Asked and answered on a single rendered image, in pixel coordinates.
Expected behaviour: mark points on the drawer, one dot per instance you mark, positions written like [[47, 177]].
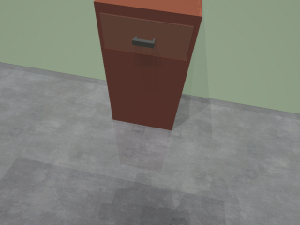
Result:
[[171, 39]]

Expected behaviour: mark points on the handle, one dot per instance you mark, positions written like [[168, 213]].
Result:
[[143, 42]]

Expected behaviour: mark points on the cabinet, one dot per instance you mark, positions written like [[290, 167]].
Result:
[[146, 89]]

